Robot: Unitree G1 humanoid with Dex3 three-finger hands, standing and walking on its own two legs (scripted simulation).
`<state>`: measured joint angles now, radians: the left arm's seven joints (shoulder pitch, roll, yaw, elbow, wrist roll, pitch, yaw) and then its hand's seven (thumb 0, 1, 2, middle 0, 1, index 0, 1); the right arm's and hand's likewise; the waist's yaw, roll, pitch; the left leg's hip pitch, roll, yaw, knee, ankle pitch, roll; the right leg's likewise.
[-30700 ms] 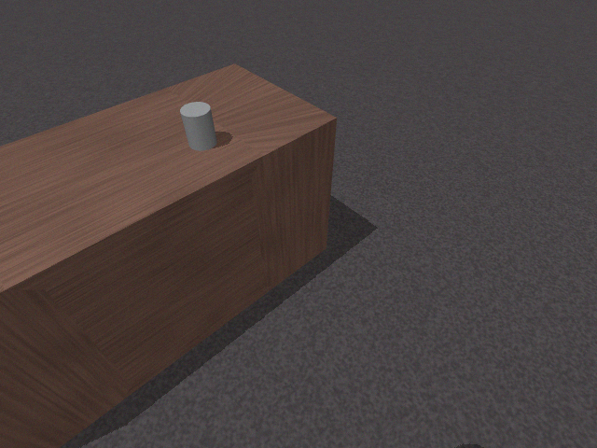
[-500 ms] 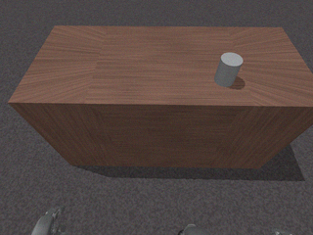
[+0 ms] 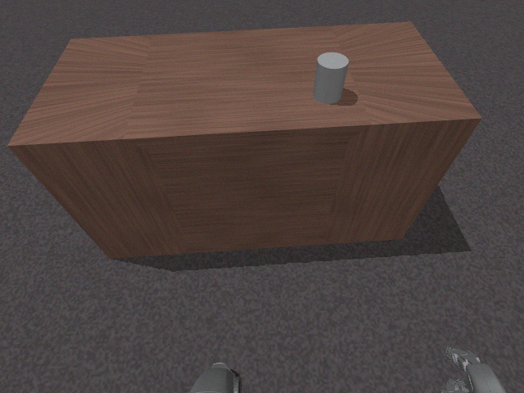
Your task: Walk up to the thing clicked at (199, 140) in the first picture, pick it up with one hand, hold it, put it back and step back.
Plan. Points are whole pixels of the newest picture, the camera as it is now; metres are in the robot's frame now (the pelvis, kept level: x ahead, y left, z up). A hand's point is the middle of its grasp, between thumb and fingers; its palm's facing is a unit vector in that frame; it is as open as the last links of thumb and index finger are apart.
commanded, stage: step back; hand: right
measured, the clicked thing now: (329, 78) +0.89 -0.15 -0.04
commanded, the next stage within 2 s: stand in 1.84 s
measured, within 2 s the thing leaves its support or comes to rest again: neither
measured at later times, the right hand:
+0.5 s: hand out of the picture -0.06 -0.28 -0.13, palm faces -0.16 +0.89 -0.42, open 7.4 cm
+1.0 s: hand out of the picture -0.18 -0.31 -0.15, palm faces -0.15 +0.92 -0.35, open 7.4 cm
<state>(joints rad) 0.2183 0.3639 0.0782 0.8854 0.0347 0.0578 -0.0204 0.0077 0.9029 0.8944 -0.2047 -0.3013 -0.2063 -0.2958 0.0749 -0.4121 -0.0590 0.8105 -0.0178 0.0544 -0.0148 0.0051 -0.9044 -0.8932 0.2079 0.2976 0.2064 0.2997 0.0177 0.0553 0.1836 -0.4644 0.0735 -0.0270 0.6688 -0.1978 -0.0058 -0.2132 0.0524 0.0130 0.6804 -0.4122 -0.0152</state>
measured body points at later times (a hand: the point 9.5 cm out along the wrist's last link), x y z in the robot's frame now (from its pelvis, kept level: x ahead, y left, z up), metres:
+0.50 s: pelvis -0.16 -0.03 +0.01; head -0.12 -0.01 +0.46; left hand -0.07 +0.29 -0.11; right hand -0.05 -0.33 -0.10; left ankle -0.15 +0.08 -0.71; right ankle -0.12 -0.14 -0.65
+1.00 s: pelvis -0.27 -0.05 +0.01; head -0.24 -0.07 +0.46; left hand -0.27 +0.28 -0.10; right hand -0.17 -0.36 -0.13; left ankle -0.28 +0.07 -0.71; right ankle -0.28 -0.19 -0.71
